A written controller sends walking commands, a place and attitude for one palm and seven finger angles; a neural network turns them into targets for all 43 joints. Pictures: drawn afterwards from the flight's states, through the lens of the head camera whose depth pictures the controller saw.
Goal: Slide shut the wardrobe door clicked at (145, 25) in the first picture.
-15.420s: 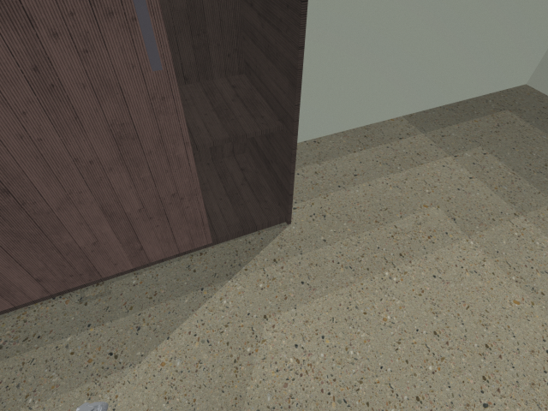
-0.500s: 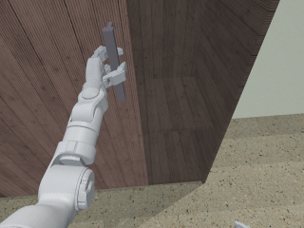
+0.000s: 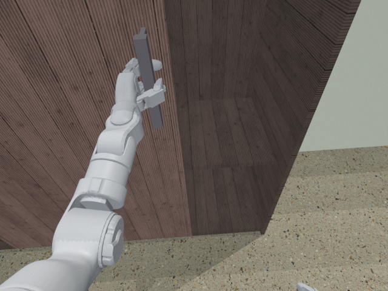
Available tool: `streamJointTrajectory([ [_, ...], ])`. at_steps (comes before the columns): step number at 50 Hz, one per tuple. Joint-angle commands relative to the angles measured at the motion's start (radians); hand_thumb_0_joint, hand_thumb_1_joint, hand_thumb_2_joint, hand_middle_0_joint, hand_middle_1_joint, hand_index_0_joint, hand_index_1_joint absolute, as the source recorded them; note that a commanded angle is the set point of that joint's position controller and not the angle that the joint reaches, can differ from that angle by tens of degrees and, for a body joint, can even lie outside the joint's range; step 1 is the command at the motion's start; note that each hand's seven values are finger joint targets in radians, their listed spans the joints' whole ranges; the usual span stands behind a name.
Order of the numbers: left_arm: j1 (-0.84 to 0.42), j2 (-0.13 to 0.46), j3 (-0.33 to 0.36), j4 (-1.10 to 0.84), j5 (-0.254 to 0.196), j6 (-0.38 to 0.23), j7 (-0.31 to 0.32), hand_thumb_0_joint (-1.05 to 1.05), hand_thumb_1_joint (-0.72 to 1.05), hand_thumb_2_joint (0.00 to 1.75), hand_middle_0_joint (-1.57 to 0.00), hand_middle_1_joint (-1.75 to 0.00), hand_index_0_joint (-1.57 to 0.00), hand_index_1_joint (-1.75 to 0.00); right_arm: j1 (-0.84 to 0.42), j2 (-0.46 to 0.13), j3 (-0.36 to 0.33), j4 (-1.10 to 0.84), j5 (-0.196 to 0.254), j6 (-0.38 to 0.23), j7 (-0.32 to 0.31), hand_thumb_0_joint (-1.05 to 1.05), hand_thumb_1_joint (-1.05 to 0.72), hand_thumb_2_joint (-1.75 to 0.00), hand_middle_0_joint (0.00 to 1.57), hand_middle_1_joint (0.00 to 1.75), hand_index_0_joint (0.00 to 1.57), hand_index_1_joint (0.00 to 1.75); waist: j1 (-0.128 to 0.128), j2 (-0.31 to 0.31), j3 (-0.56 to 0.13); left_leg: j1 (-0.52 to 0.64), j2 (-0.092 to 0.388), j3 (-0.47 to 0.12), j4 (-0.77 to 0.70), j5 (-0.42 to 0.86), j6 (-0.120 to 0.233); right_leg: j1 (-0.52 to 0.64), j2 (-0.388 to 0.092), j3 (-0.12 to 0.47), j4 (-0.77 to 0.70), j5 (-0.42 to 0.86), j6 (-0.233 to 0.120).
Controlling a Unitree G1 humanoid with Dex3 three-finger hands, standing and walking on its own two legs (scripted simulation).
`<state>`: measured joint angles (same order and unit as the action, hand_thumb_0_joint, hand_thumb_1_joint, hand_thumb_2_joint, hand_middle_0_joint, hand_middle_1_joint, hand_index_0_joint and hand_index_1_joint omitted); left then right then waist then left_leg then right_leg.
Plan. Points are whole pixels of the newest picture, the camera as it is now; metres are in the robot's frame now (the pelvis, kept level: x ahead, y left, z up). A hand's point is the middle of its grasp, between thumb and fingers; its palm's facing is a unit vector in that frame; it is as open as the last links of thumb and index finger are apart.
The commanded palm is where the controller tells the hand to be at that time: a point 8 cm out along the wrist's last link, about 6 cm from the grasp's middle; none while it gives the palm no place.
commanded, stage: grip the handle and tug to test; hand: left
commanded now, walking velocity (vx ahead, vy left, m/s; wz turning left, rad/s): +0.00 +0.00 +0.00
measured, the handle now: (151, 81) +0.50 +0.10 +0.20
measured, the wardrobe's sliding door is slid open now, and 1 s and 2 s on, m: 0.36 0.33 0.21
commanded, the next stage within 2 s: tug the door sideways, standing still in 0.22 s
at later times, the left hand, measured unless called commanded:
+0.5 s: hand (159, 92) +0.45 +0.07 +0.21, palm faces +0.07 -1.00 +0.01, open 5.9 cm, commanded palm +0.42 +0.11 +0.21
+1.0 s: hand (173, 92) +0.45 +0.04 +0.21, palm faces +0.04 -1.00 -0.07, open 6.1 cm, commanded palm +0.43 +0.08 +0.21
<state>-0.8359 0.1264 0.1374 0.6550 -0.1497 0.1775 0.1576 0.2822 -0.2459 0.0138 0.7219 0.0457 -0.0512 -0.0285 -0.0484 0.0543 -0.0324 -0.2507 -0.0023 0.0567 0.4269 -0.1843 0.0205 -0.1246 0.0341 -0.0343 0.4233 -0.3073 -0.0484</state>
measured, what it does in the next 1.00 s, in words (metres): stands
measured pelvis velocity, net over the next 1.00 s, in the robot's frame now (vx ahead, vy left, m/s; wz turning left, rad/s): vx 0.00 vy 0.00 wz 0.04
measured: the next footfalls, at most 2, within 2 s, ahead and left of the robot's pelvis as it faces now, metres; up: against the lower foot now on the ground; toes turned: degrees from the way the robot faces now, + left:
right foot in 1.74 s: +0.19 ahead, -0.29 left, +0.00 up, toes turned +4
left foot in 1.90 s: +0.07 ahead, -0.03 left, +0.00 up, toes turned +11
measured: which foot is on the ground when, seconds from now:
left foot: down 0.00-1.00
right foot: down 0.00-1.00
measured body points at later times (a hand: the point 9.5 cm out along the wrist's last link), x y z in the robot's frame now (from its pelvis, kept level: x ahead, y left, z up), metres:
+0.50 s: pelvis +0.02 +0.00 +0.00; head +0.02 -0.03 +0.45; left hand +0.44 +0.12 +0.21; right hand +0.17 -0.25 -0.11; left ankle +0.03 +0.11 -0.74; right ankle -0.05 -0.08 -0.74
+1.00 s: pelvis +0.00 +0.00 -0.01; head +0.01 -0.02 +0.44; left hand +0.44 +0.10 +0.22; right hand +0.12 -0.23 -0.14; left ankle +0.03 +0.11 -0.74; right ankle -0.05 -0.08 -0.74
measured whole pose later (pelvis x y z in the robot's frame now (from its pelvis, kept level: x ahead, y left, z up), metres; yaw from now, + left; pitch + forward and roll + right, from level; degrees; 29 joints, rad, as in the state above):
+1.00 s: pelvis +0.00 +0.00 -0.01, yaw +2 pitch +2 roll +0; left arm -0.93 0.05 -0.02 0.67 -0.13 0.15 0.25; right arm 0.25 -0.23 0.01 0.74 0.03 -0.04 0.02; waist -0.01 0.05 -0.01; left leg -0.33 -0.02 0.02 0.51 -0.21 0.03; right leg -0.19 0.02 -0.07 0.51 -0.35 -0.04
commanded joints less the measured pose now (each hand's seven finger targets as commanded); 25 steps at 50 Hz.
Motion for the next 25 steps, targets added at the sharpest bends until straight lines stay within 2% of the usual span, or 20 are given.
streamJointTrajectory([
  [1, -0.471, 0.121, 0.014, -0.287, -0.003, -0.071, -0.021, 0.00, 0.90, 0.90, -0.45, -1.40, -0.45, -1.40, -0.066, -0.115, -0.045, -0.139, 0.000, -0.054, -0.002, 0.00, -0.90, -0.90, 0.20, 0.30, 0.20, 0.30, 0.014, -0.108, -0.325, 0.270, -0.002, -0.046, 0.013, 0.272, 0.040, -0.041, -0.012, 0.029, -0.052, 0.451, 0.035],
  [2, -0.437, 0.126, 0.022, -0.304, -0.006, -0.068, -0.023, 0.00, 0.90, 0.90, -0.45, -1.40, -0.45, -1.40, -0.073, -0.114, -0.044, -0.145, 0.001, -0.054, -0.002, 0.00, -0.90, -0.90, 0.20, 0.30, 0.20, 0.30, 0.021, -0.117, -0.336, 0.268, -0.004, -0.044, 0.013, 0.289, 0.041, -0.019, -0.014, 0.031, -0.050, 0.483, 0.036],
  [3, -0.409, 0.103, 0.006, -0.310, -0.011, -0.061, -0.029, 0.00, 0.90, 0.90, -0.45, -1.40, -0.45, -1.40, -0.079, -0.112, -0.042, -0.150, 0.002, -0.054, 0.000, 0.00, -0.90, -0.90, 0.20, 0.30, 0.20, 0.30, 0.021, -0.124, -0.324, 0.261, -0.005, -0.042, 0.013, 0.291, 0.041, -0.016, -0.013, 0.026, -0.050, 0.495, 0.038],
  [4, -0.385, 0.134, 0.029, -0.304, -0.011, -0.057, -0.028, 0.00, 0.90, 0.90, -0.45, -1.40, -0.45, -1.40, -0.079, -0.118, -0.043, -0.147, 0.002, -0.047, -0.002, 0.00, -0.90, -0.90, 0.20, 0.30, 0.20, 0.30, 0.028, -0.151, -0.315, 0.248, -0.002, -0.041, 0.009, 0.290, 0.040, 0.004, -0.017, 0.024, -0.053, 0.499, 0.037],
  [5, -0.383, 0.103, 0.002, -0.327, -0.012, -0.052, -0.033, 0.00, 0.90, 0.90, -0.45, -1.40, -0.45, -1.40, -0.091, -0.113, -0.041, -0.156, 0.005, -0.048, 0.000, 0.00, -0.90, -0.90, 0.20, 0.30, 0.20, 0.30, 0.023, -0.120, -0.300, 0.249, -0.006, -0.035, 0.008, 0.285, 0.041, -0.010, -0.015, 0.027, -0.055, 0.507, 0.040],
  [6, -0.377, 0.102, 0.003, -0.355, -0.012, -0.047, -0.034, 0.00, 0.90, 0.90, -0.45, -1.40, -0.45, -1.40, -0.088, -0.112, -0.041, -0.159, 0.003, -0.049, 0.000, 0.00, -0.90, -0.90, 0.20, 0.30, 0.20, 0.30, 0.025, -0.115, -0.313, 0.264, -0.004, -0.038, 0.011, 0.306, 0.041, -0.006, -0.014, 0.023, -0.050, 0.522, 0.038],
  [7, -0.351, 0.110, 0.014, -0.370, -0.015, -0.041, -0.034, 0.00, 0.90, 0.90, -0.45, -1.40, -0.45, -1.40, -0.092, -0.113, -0.043, -0.164, 0.004, -0.048, 0.001, 0.00, -0.90, -0.90, 0.20, 0.30, 0.20, 0.30, 0.029, -0.135, -0.315, 0.261, -0.004, -0.036, 0.012, 0.316, 0.041, 0.005, -0.014, 0.023, -0.050, 0.545, 0.042],
  [9, -0.292, 0.106, 0.009, -0.392, -0.015, -0.024, -0.036, 0.00, 0.90, 0.90, -0.45, -1.40, -0.45, -1.40, -0.104, -0.114, -0.041, -0.171, 0.003, -0.039, 0.002, 0.00, -0.90, -0.90, 0.20, 0.30, 0.20, 0.30, 0.040, -0.126, -0.312, 0.255, -0.006, -0.033, 0.010, 0.325, 0.039, 0.028, -0.018, 0.020, -0.050, 0.560, 0.041],
  [13, -0.246, 0.109, 0.020, -0.487, -0.020, 0.006, -0.035, 0.00, 0.90, 0.90, -0.45, -1.40, -0.45, -1.40, -0.124, -0.111, -0.040, -0.188, 0.002, -0.032, 0.004, 0.00, -0.90, -0.90, 0.20, 0.30, 0.20, 0.30, 0.043, -0.121, -0.335, 0.275, -0.006, -0.031, 0.020, 0.381, 0.038, 0.048, -0.022, 0.019, -0.035, 0.663, 0.049],
  [14, -0.208, 0.129, 0.031, -0.499, -0.016, 0.013, -0.033, 0.00, 0.90, 0.90, -0.45, -1.40, -0.45, -1.40, -0.131, -0.115, -0.041, -0.190, 0.001, -0.024, 0.004, 0.00, -0.90, -0.90, 0.20, 0.30, 0.20, 0.30, 0.052, -0.117, -0.337, 0.271, -0.005, -0.027, 0.021, 0.390, 0.036, 0.069, -0.026, 0.018, -0.034, 0.675, 0.048],
  [15, -0.214, 0.102, 0.009, -0.531, -0.017, 0.020, -0.032, 0.00, 0.90, 0.90, -0.45, -1.40, -0.45, -1.40, -0.140, -0.110, -0.040, -0.197, 0.004, -0.022, 0.005, 0.00, -0.90, -0.90, 0.20, 0.30, 0.20, 0.30, 0.044, -0.101, -0.335, 0.280, -0.006, -0.025, 0.022, 0.400, 0.037, 0.057, -0.024, 0.017, -0.032, 0.684, 0.048],
  [16, -0.198, 0.074, -0.010, -0.549, -0.020, 0.028, -0.032, 0.00, 0.90, 0.90, -0.45, -1.40, -0.45, -1.40, -0.144, -0.107, -0.040, -0.201, 0.003, -0.022, 0.006, 0.00, -0.90, -0.90, 0.20, 0.30, 0.20, 0.30, 0.041, -0.110, -0.334, 0.289, -0.006, -0.027, 0.027, 0.413, 0.037, 0.052, -0.023, 0.014, -0.029, 0.697, 0.049],
  [17, -0.259, 0.128, 0.024, -0.514, -0.016, 0.040, -0.026, 0.00, 0.90, 0.90, -0.45, -1.40, -0.45, -1.40, -0.133, -0.117, -0.039, -0.181, 0.000, -0.014, 0.000, 0.00, -0.90, -0.90, 0.20, 0.30, 0.20, 0.30, 0.030, -0.147, -0.314, 0.276, -0.003, -0.030, 0.026, 0.405, 0.037, 0.042, -0.024, 0.014, -0.032, 0.696, 0.052],
  [20, -0.398, 0.053, -0.049, -0.489, -0.006, 0.068, -0.007, 0.00, 0.90, 0.90, -0.45, -1.40, -0.45, -1.40, -0.124, -0.110, -0.040, -0.160, -0.002, -0.003, -0.005, 0.00, -0.90, -0.90, 0.20, 0.30, 0.20, 0.30, -0.005, -0.113, -0.276, 0.282, -0.008, -0.031, 0.042, 0.394, 0.040, -0.021, -0.021, 0.019, -0.038, 0.664, 0.052],
  [25, -0.444, -0.030, -0.126, -0.482, 0.013, 0.069, 0.018, 0.00, 0.90, 0.90, -0.45, -1.40, -0.45, -1.40, -0.111, -0.101, -0.049, -0.149, -0.007, 0.007, 0.004, 0.00, -0.90, -0.90, 0.20, 0.30, 0.20, 0.30, -0.017, -0.072, -0.337, 0.342, -0.007, -0.050, 0.065, 0.447, 0.036, -0.055, -0.017, 0.013, -0.012, 0.639, 0.037],
])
